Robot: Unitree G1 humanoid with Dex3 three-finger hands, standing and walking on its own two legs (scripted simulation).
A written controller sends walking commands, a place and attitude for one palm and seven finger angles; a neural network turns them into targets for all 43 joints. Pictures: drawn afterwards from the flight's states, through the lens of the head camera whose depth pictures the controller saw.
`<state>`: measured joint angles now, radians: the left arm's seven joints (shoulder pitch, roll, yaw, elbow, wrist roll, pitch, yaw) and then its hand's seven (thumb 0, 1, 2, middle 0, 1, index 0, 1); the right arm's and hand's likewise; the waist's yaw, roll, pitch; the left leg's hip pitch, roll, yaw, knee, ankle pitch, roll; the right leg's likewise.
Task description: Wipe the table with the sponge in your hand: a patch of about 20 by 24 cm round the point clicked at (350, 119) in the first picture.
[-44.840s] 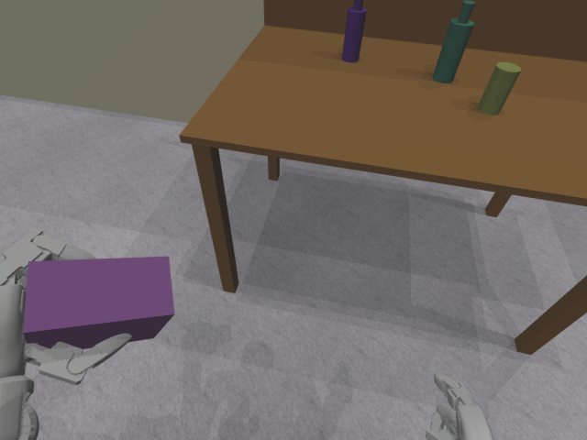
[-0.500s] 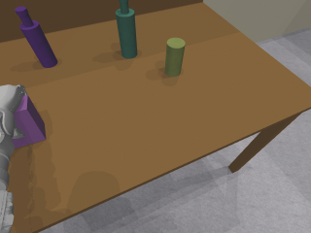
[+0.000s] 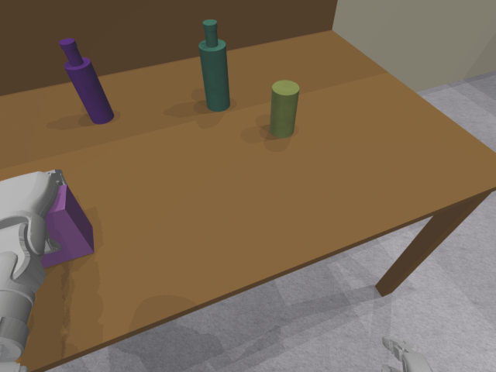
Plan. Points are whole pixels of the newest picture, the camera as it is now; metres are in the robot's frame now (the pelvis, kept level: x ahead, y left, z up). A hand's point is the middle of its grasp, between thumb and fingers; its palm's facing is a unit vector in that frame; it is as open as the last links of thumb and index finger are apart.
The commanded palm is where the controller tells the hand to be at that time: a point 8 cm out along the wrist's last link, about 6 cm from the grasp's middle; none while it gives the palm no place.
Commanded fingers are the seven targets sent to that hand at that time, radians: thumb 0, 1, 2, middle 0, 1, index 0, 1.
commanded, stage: wipe back along the first lane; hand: left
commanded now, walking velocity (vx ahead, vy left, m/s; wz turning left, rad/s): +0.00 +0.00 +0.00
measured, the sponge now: (52, 236) +0.31 +0.38 +0.02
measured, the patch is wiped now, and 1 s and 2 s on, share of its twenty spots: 0.90 0.90 0.90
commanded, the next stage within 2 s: lift the sponge slowly off the table in 0.76 s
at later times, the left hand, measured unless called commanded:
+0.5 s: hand (43, 246) +0.27 +0.35 +0.06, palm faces -0.03 -0.03 -1.00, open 10.4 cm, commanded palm +0.23 +0.33 +0.09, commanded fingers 0.00 0.10 1.30 -1.20 -1.60 -1.20 -1.60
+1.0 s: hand (36, 273) +0.23 +0.34 +0.06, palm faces -0.01 -0.05 -1.00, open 10.4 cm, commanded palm +0.20 +0.32 +0.10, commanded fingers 0.00 0.10 1.30 -1.20 -1.60 -1.20 -1.60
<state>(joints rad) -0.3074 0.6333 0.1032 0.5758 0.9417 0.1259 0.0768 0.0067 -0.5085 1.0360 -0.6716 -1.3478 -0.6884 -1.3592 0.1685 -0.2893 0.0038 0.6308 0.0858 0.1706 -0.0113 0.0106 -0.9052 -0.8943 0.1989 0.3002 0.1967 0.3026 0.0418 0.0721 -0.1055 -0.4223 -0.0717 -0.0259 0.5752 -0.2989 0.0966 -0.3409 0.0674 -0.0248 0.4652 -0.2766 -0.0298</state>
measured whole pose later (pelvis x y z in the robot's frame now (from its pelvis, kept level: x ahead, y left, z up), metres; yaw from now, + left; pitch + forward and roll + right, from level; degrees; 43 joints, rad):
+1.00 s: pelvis -0.01 -0.01 +0.00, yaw +0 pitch +3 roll -2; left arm 0.07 0.53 0.07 0.14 0.90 0.25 0.10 0.00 -0.50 1.04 -0.66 -1.36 -0.67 -1.37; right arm 0.10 -0.28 0.01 0.65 0.08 0.11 -0.04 0.01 -0.90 -0.89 0.20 0.30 0.20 0.30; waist 0.09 0.09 -0.07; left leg -0.33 -0.07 -0.02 0.56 -0.29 0.09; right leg -0.26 0.07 -0.02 0.48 -0.28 -0.04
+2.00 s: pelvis -0.03 -0.02 +0.01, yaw +1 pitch -2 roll -1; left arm -0.02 0.59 0.07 0.11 0.87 0.21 -0.04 -0.01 -0.52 1.04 -0.70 -1.32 -0.71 -1.33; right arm 0.06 -0.27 0.04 0.67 0.07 0.08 -0.07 0.01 -0.90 -0.89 0.20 0.30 0.20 0.30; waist 0.11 0.10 -0.01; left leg -0.20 -0.07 -0.04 0.46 -0.23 0.07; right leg -0.14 0.07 -0.03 0.39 -0.23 -0.06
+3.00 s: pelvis -0.04 -0.02 +0.01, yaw +0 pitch -3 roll -1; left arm -0.18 0.66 0.07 0.07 0.84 0.31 -0.15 0.00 -0.53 1.04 -0.70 -1.32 -0.72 -1.32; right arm 0.03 -0.26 0.07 0.66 0.07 0.08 -0.06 0.02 -0.90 -0.89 0.20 0.30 0.20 0.30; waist 0.11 0.11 0.01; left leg -0.17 -0.08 -0.03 0.42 -0.19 0.08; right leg -0.12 0.06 -0.01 0.37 -0.20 -0.05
